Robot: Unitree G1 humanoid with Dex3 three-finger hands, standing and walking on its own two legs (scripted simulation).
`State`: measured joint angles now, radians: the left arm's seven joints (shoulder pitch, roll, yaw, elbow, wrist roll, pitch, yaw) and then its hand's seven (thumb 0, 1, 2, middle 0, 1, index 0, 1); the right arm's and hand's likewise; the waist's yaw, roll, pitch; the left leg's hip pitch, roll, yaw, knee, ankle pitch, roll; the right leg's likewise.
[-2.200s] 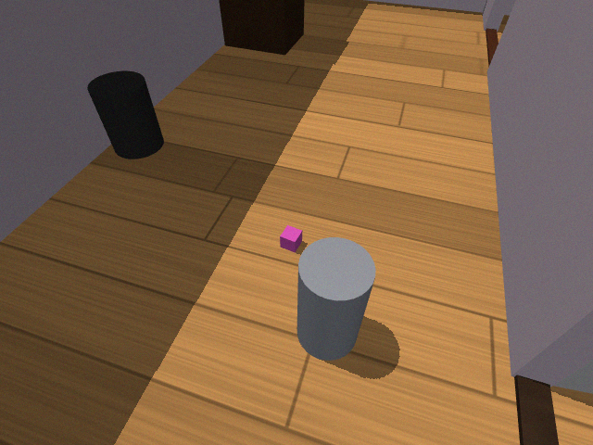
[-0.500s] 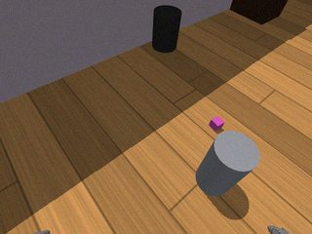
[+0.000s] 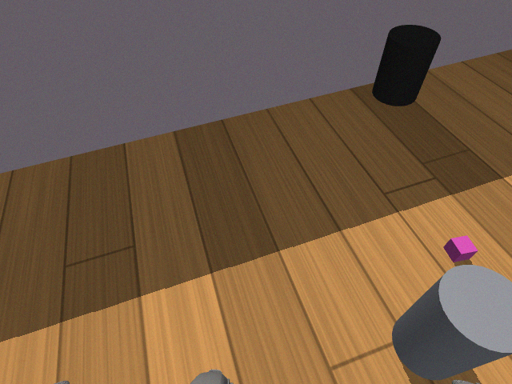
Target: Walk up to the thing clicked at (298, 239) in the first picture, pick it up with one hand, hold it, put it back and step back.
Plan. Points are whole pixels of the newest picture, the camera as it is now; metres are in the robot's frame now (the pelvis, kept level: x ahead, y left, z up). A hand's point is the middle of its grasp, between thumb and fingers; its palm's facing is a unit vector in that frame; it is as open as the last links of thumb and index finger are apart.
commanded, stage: walk up
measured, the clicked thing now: (460, 248) +0.73 -0.79 -0.72
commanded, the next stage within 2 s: stand in 1.44 s
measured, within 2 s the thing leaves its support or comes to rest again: neither
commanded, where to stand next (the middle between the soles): +0.08 +0.03 m, yaw +16 degrees
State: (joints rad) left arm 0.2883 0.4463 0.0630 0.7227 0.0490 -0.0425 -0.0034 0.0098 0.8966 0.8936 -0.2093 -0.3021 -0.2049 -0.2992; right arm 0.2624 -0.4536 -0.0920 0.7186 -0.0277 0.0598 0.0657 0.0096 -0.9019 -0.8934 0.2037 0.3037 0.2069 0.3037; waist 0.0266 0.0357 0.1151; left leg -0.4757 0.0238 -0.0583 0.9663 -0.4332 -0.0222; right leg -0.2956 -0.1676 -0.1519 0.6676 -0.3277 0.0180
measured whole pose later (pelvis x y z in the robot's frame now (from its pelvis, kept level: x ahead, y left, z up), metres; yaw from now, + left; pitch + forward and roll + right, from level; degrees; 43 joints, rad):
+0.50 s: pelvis +0.00 +0.00 -0.01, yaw +13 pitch -3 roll +0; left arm 0.26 0.37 0.03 0.84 0.04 -0.01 -0.02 0.01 0.90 0.89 -0.21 -0.30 -0.20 -0.30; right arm 0.23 -0.41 -0.04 0.82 0.00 0.01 -0.01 0.01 -0.90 -0.89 0.21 0.30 0.21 0.30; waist 0.03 0.01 0.11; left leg -0.47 -0.05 -0.08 1.02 -0.52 0.02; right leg -0.34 -0.07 -0.08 0.76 -0.37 -0.01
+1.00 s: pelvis +0.01 +0.01 +0.01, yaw +18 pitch -2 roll +0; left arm 0.20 0.38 0.00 0.99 0.02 -0.02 -0.02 0.01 0.90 0.89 -0.20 -0.30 -0.20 -0.30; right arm 0.16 -0.37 0.00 0.99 -0.01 -0.02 0.02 0.01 -0.90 -0.89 0.20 0.30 0.21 0.30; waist 0.01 0.01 0.05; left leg -0.28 -0.02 -0.06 0.60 -0.28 -0.01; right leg -0.25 -0.05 -0.04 0.59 -0.30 0.03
